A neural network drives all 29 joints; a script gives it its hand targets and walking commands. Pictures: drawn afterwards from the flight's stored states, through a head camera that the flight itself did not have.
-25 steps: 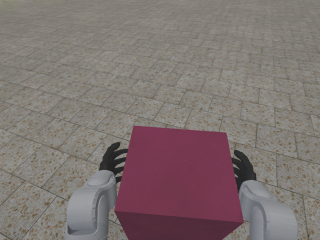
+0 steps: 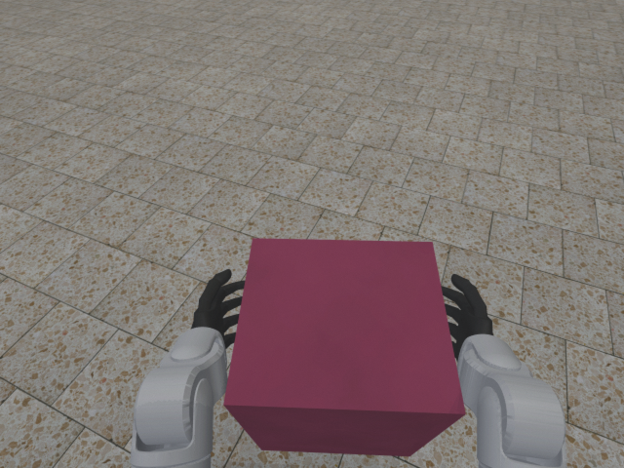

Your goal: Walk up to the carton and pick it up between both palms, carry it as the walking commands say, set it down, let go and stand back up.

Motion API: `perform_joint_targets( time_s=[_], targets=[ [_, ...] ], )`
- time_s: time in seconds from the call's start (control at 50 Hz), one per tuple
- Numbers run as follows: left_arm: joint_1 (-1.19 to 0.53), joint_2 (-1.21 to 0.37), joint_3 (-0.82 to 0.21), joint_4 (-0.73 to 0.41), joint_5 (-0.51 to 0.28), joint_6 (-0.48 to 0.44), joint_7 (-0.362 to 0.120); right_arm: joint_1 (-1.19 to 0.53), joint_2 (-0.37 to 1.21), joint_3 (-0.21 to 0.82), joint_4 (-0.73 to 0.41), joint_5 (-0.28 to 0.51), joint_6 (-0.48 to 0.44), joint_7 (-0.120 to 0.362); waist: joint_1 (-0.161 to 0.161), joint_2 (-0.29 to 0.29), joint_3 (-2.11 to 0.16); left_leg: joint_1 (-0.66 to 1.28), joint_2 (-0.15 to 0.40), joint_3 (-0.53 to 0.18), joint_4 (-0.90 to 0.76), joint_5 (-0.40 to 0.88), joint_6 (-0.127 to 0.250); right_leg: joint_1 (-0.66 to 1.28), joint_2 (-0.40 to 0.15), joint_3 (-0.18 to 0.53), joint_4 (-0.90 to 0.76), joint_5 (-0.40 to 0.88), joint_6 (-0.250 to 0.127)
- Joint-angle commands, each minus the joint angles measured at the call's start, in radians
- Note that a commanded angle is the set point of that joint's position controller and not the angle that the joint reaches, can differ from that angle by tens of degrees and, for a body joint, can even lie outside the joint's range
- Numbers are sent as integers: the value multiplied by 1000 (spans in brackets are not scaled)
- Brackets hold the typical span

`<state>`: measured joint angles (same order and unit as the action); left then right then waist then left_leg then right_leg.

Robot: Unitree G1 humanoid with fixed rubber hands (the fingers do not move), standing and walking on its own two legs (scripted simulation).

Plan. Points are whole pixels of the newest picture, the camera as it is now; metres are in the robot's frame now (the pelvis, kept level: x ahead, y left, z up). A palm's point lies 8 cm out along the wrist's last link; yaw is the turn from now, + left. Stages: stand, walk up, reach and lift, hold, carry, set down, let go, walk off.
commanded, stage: carry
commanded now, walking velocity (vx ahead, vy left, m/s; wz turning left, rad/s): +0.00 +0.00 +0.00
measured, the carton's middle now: (338, 357) +0.27 -0.01 +0.02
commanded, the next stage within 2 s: none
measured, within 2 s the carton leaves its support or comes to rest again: neither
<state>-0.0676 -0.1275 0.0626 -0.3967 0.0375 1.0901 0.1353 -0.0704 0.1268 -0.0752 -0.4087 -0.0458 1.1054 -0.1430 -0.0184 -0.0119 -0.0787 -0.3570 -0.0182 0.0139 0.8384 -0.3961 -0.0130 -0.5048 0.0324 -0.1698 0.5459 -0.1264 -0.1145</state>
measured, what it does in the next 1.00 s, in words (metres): steps on the spot: left foot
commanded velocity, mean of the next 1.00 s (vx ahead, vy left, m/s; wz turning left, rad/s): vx -0.09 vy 0.00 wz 0.00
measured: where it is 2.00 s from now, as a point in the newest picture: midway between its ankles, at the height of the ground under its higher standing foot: outside the picture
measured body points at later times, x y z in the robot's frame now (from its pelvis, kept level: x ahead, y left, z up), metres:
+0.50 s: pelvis -0.05 +0.05 +0.00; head -0.14 +0.03 +0.44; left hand +0.20 +0.18 +0.10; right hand +0.18 -0.12 +0.09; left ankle -0.09 +0.10 -0.72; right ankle +0.10 -0.04 -0.71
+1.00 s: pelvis -0.02 +0.05 +0.00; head +0.04 +0.06 +0.44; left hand +0.27 +0.20 +0.08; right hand +0.26 -0.10 +0.08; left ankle -0.09 +0.10 -0.72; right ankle +0.10 -0.04 -0.72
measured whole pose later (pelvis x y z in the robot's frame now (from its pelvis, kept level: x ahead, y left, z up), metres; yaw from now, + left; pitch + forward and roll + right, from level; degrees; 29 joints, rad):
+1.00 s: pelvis -0.02 +0.05 +0.00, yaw -1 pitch +6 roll -1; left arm -0.10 -0.13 0.07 -0.56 0.01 1.14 0.15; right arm -0.09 0.13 -0.07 -0.55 -0.01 1.13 -0.16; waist 0.01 0.01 0.02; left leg -0.32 -0.06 0.08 0.68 -0.47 0.07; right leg -0.57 0.02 -0.11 0.54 -0.08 -0.06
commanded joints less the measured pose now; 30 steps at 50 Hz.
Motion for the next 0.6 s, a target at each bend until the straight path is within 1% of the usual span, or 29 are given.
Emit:
perform_joint_targets(
  time_s=[0.0,0.02,0.04,0.06,0.08,0.1,0.12,0.14,0.16,0.18,0.2,0.22,0.24,0.26,0.28,0.3,0.32,0.34,0.36,0.38,0.4,0.42,0.44,0.48,0.5,0.52,0.54,0.56,0.58],
  targets=[
    [-334,-735,-603,-185,-223,-16,-108,-350,800,630,-106,283,-16,121,38,-53,-479,310,51,34,-524,32,39,471,-189,288,-229,335,224],
    [-393,-749,-614,-234,-235,-33,-110,-374,833,632,-134,297,-34,131,41,1,-465,344,87,-2,-476,95,45,422,-178,270,-214,351,220],
    [-372,-798,-649,-303,-268,-20,-107,-380,880,681,-228,328,-30,124,42,33,-463,315,111,-44,-400,293,63,438,-167,248,-230,444,220],
    [-433,-816,-692,-377,-297,-18,-112,-360,902,678,-244,324,-29,123,31,124,-455,251,95,-24,-408,239,71,465,-146,218,-246,383,249],
    [-426,-693,-574,-161,-204,-26,-119,-359,799,565,-21,236,-41,130,33,84,-411,195,109,-46,-404,185,73,469,-148,227,-232,235,206],
    [-483,-793,-682,-363,-287,-19,-120,-383,887,646,-198,292,-41,124,34,90,-377,104,132,-70,-442,64,80,472,-141,224,-212,63,178],
    [-469,-813,-707,-409,-301,-7,-116,-383,888,671,-269,311,-31,120,31,119,-356,90,134,-66,-446,9,79,433,-135,226,-201,-7,154],
    [-434,-753,-673,-357,-276,10,-106,-325,835,646,-202,291,-8,114,32,89,-324,52,131,-73,-457,-68,80,407,-138,238,-211,-70,133],
    [-452,-680,-623,-305,-238,13,-99,-329,766,581,-105,260,-6,120,27,132,-264,-11,119,-70,-526,-241,84,362,-120,217,-223,-184,168],
    [-431,-689,-640,-331,-248,27,-96,-345,766,610,-164,281,4,119,30,137,-225,-54,130,-101,-551,-329,98,327,-105,205,-202,-223,164],
    [-369,-548,-500,-48,-139,23,-94,-292,611,467,108,172,3,120,36,131,-171,-79,121,-80,-537,-377,88,297,-118,231,-223,-267,166],
    [-420,-616,-562,-185,-177,24,-94,-397,672,549,-68,229,0,121,34,101,-128,-125,109,-67,-555,-417,100,290,-104,206,-236,-311,200],
    [-398,-645,-600,-210,-211,45,-97,-404,676,597,-167,245,19,107,29,47,-96,-143,121,-91,-539,-389,95,267,-121,232,-242,-314,172],
    [-393,-579,-519,-61,-162,46,-94,-401,600,505,-10,181,19,104,33,25,-82,-143,127,-108,-538,-347,94,258,-127,238,-237,-302,164],
    [-435,-690,-627,-240,-243,50,-98,-465,678,613,-253,256,23,106,27,48,-74,-161,147,-144,-546,-347,82,226,-118,226,-192,-281,143],
    [-420,-656,-555,-87,-209,65,-100,-440,647,544,-86,209,40,99,31,6,6,-193,145,-126,-553,-361,75,201,-109,224,-186,-311,133],
    [-397,-637,-517,-16,-184,62,-101,-471,617,530,-70,193,38,91,34,-39,6,-197,150,-135,-540,-321,72,207,-115,240,-199,-285,135],
    [-405,-621,-474,66,-164,57,-101,-508,573,495,-26,169,32,92,26,-32,42,-190,141,-135,-546,-315,64,148,-121,252,-200,-334,130],
    [-423,-675,-540,-44,-205,57,-95,-502,625,552,-115,212,40,93,22,-11,48,-204,161,-157,-572,-347,61,146,-84,218,-148,-308,132],
    [-440,-686,-566,-90,-227,68,-90,-488,641,576,-131,224,58,82,18,0,50,-211,184,-201,-619,-381,75,136,-53,177,-59,-289,134],
    [-450,-670,-524,-20,-205,72,-90,-504,626,544,-69,207,63,79,22,50,48,-306,224,-238,-667,-450,98,204,-16,133,93,-262,146],
    [-490,-702,-570,-91,-227,71,-92,-500,680,574,-96,228,73,80,23,41,62,-349,240,-225,-677,-438,105,241,-14,133,142,-225,138],
    [-468,-717,-556,-63,-227,81,-89,-479,701,576,-64,229,84,76,22,47,55,-361,243,-246,-691,-406,111,248,-5,131,197,-188,136],
    [-462,-724,-544,-54,-235,83,-93,-477,706,580,-78,234,84,78,29,7,-11,-287,249,-227,-636,-316,148,243,-20,145,194,-152,134],
    [-524,-711,-564,-84,-243,73,-99,-452,709,549,-20,215,78,84,26,59,-17,-310,245,-232,-662,-305,130,269,-10,131,197,-126,130],
    [-545,-742,-572,-120,-250,69,-104,-502,745,587,-83,248,73,92,27,66,-17,-320,269,-249,-662,-339,164,260,-8,148,234,-150,123],
    [-516,-765,-581,-144,-260,70,-104,-526,774,623,-143,278,70,90,38,25,-38,-263,254,-219,-618,-303,168,268,-22,157,155,-142,109],
    [-523,-763,-586,-187,-271,68,-107,-487,792,629,-130,275,77,93,39,39,-78,-269,224,-195,-588,-278,182,327,-16,153,166,-150,112],
    [-519,-792,-583,-180,-270,66,-112,-545,811,653,-182,292,66,93,46,13,-105,-285,204,-180,-556,-255,173,373,-30,174,121,-172,104]
  ],
)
